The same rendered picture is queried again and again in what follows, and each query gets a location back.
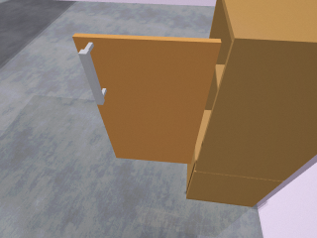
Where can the handle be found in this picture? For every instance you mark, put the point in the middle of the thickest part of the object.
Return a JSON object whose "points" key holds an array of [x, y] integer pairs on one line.
{"points": [[89, 69]]}

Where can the cupboard door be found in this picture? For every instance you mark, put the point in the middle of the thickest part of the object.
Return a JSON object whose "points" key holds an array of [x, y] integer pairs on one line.
{"points": [[157, 89]]}

